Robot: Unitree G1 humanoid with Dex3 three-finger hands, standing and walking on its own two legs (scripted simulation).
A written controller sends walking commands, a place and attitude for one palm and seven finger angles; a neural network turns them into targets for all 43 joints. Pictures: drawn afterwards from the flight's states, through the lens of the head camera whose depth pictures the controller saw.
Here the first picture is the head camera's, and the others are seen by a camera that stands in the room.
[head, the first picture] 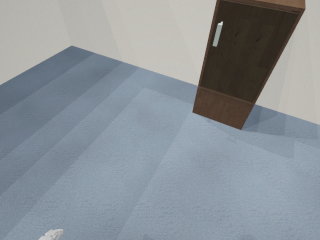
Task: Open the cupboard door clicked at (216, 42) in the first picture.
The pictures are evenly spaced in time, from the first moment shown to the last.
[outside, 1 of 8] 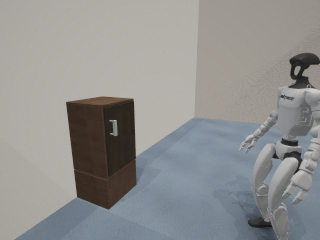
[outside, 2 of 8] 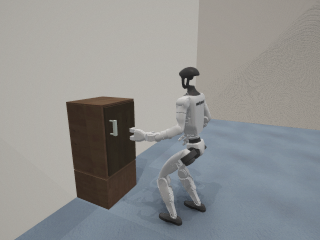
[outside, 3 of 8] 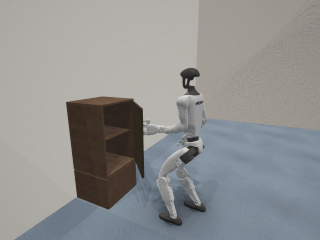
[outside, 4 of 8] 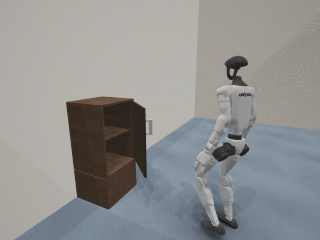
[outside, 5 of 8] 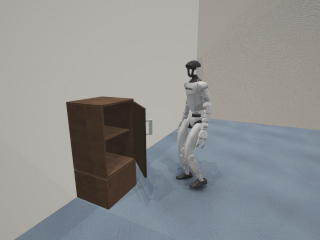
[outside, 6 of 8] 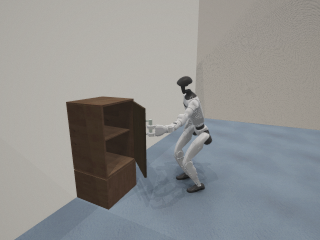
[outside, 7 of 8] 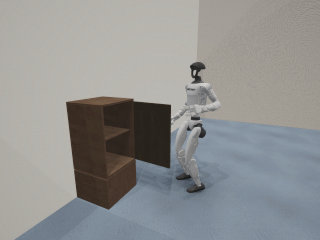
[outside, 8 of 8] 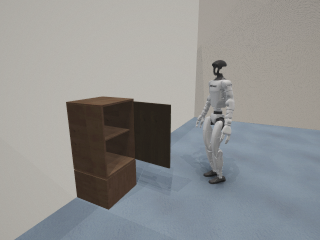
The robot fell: no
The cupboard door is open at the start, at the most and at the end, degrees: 0 86 86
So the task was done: yes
